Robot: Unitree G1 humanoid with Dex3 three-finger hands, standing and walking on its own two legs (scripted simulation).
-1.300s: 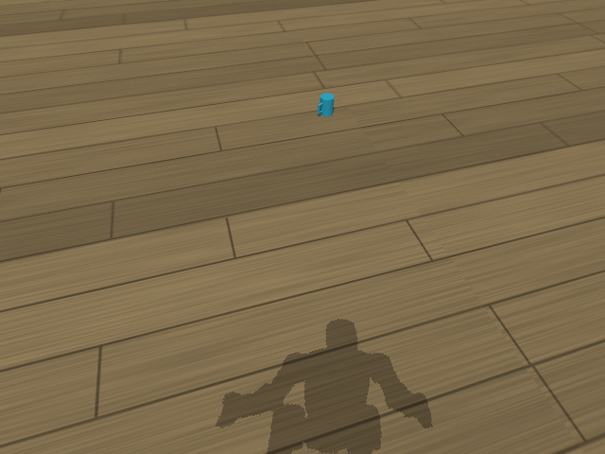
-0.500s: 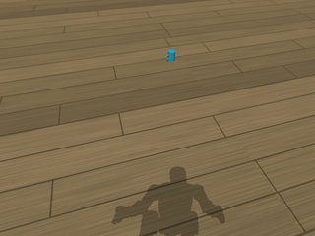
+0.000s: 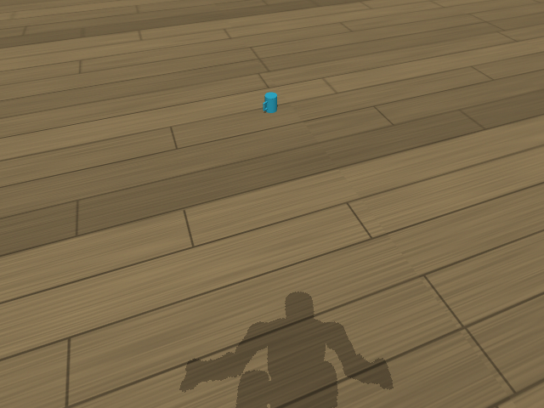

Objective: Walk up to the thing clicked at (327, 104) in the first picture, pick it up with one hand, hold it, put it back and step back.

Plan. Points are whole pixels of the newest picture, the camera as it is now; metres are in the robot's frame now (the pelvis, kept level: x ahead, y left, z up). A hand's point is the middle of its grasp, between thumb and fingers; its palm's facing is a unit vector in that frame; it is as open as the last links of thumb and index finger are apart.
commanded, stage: walk up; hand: left
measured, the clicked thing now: (269, 103) +2.04 +0.00 -0.73
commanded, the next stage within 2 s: none
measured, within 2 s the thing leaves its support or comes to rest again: neither
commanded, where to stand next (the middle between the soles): +1.64 -0.20 m, yaw -8 degrees
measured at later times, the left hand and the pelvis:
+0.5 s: hand (174, 365) +0.24 +0.18 -0.15, palm faces -0.04 -0.94 -0.35, open 7.4 cm; pelvis +0.21 -0.10 -0.01, yaw -5 degrees
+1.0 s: hand (217, 177) +0.69 +0.15 -0.13, palm faces -0.20 -0.89 -0.42, open 7.4 cm; pelvis +0.52 -0.12 -0.03, yaw -8 degrees
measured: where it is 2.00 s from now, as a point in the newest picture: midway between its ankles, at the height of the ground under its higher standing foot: (306, 228)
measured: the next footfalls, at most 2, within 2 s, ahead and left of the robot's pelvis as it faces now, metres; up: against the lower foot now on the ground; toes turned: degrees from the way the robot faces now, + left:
right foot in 0.16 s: +0.18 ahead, -0.21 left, +0.00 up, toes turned -8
left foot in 0.62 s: +0.48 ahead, +0.05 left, +0.00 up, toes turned +2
